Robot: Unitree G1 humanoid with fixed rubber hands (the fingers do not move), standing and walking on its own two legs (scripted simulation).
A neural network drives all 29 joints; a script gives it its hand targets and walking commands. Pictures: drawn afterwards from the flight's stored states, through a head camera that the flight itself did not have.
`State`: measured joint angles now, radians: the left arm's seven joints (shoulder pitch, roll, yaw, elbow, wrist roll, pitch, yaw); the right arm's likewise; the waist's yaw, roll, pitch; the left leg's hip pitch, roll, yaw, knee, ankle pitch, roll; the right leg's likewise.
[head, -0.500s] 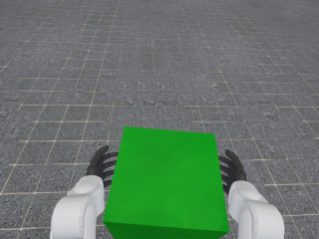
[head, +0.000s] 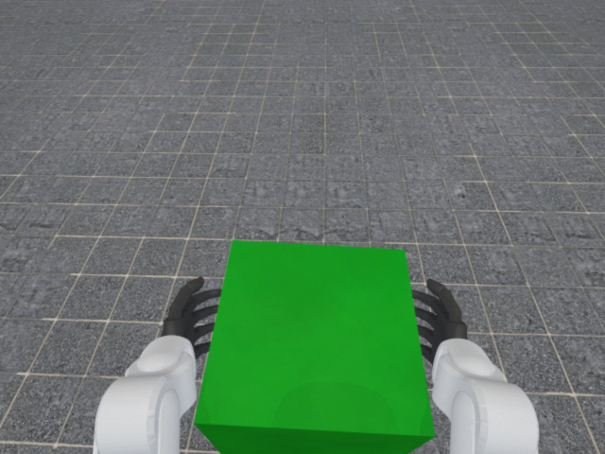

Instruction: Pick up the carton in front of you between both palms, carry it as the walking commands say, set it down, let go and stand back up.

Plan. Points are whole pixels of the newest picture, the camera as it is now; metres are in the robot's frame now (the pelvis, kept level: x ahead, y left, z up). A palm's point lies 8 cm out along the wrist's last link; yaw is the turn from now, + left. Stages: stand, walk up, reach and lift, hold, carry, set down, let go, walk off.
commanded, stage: carry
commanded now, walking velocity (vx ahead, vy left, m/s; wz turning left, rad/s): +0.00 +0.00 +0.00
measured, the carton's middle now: (311, 363) +0.24 +0.00 -0.01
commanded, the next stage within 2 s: none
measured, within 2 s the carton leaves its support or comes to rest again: neither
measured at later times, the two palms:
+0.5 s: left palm (215, 207) +0.45 +0.16 +0.07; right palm (414, 218) +0.43 -0.14 +0.07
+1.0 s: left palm (234, 224) +0.47 +0.14 +0.01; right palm (415, 234) +0.45 -0.16 +0.01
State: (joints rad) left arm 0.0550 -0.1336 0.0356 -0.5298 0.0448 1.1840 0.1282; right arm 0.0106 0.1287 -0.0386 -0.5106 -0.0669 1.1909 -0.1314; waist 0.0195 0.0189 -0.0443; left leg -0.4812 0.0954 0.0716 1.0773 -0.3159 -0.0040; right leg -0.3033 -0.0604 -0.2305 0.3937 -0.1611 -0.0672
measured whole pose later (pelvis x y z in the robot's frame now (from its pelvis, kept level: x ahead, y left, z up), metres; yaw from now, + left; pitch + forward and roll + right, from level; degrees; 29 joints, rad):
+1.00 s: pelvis +0.18 +0.01 -0.02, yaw -4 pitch +2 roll +1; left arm -0.15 -0.13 0.13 0.11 0.22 0.75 0.03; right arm -0.18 0.14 -0.14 0.14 -0.23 0.74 -0.05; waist 0.00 -0.01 -0.07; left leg -0.37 0.07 0.22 0.55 -0.21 0.03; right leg -0.11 -0.05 -0.12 0.52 -0.44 0.01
